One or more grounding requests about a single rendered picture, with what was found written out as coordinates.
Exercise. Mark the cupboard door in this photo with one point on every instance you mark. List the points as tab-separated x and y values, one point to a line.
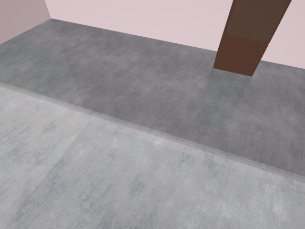
256	19

